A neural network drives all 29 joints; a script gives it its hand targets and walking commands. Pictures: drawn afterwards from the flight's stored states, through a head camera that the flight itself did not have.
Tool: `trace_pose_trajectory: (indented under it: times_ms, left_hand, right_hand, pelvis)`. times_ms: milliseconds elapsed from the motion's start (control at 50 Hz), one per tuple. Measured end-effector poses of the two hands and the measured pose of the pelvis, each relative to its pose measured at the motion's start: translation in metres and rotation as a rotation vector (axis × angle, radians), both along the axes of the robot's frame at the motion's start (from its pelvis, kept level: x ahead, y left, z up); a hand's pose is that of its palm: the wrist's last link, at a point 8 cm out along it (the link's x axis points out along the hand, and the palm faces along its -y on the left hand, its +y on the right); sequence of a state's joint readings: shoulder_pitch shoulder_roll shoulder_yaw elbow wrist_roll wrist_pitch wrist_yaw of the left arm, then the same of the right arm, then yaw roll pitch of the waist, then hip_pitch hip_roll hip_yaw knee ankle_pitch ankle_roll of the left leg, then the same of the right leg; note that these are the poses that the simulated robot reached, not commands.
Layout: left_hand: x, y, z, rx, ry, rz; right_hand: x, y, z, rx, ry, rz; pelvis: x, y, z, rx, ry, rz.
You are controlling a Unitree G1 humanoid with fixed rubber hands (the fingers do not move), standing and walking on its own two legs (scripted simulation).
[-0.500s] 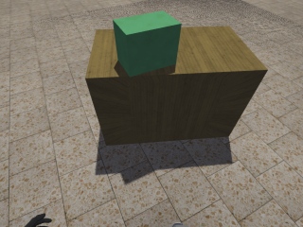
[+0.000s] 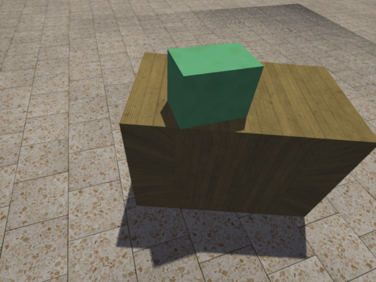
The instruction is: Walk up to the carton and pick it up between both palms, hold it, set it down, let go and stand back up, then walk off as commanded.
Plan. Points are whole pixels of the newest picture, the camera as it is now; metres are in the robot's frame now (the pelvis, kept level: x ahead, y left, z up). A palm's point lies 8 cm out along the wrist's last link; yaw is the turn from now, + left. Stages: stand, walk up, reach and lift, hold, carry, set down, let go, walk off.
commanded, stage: walk up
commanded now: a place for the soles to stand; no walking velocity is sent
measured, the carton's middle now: (210, 85) +0.79 -0.03 -0.01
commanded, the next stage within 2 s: none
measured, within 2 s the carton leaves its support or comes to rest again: neither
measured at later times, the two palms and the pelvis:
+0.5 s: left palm (71, 239) +0.23 +0.28 -0.08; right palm out of the picture +0.15 -0.37 -0.11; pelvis +0.12 -0.04 -0.01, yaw -2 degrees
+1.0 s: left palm (69, 254) +0.21 +0.28 -0.11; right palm (348, 274) +0.21 -0.35 -0.09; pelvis +0.14 -0.03 +0.00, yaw +1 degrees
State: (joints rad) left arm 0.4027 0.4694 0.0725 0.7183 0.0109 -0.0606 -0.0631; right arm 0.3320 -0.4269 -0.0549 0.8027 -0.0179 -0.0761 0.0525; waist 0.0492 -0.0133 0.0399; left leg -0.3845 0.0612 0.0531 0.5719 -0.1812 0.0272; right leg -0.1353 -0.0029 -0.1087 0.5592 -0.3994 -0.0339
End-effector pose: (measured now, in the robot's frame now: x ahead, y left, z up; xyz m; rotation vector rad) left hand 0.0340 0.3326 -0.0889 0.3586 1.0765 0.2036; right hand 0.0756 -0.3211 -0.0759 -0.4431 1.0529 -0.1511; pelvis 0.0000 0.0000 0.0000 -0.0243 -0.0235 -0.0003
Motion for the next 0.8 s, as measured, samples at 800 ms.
trace_pose_trajectory:
  times_ms: [800]
  left_hand:
    - [0.183, -0.035, -0.002, 0.051, -0.039, 0.004]
  right_hand:
    - [0.095, -0.031, -0.036, 0.006, 0.136, -0.091]
  pelvis:
    - [0.13, -0.032, -0.009, 0.035, -0.026, 0.017]
